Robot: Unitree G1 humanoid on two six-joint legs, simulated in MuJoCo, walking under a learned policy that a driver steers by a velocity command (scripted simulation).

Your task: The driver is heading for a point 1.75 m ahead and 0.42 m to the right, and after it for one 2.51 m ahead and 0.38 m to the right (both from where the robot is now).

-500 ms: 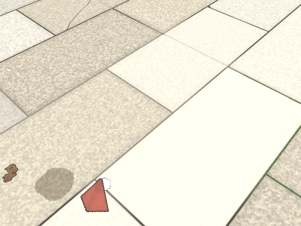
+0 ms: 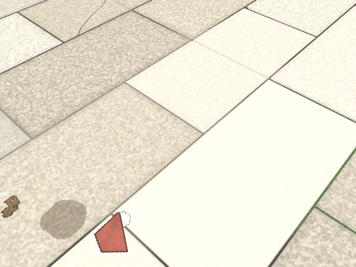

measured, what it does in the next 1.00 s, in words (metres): walks ahead: left foot, then left foot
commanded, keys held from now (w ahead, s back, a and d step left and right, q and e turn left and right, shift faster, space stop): w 0.16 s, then no key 0.46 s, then w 0.38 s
